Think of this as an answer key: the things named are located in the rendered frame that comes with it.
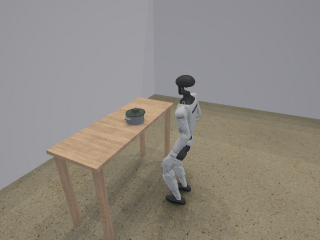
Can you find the table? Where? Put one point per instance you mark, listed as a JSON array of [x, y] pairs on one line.
[[95, 146]]

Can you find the robot right upper arm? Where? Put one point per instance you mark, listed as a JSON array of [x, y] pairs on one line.
[[198, 107]]

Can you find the left robot forearm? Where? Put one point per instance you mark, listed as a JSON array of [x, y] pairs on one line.
[[181, 143]]

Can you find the robot torso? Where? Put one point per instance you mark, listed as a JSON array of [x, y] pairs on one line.
[[191, 119]]

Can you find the pot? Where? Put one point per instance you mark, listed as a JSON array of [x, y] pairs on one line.
[[134, 120]]

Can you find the robot right foot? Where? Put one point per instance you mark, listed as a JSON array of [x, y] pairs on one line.
[[187, 188]]

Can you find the lid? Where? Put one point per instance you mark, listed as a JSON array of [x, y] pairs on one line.
[[139, 113]]

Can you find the left robot hand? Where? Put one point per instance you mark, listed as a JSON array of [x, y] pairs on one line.
[[168, 162]]

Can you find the robot left upper arm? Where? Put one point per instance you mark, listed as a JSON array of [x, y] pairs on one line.
[[181, 115]]

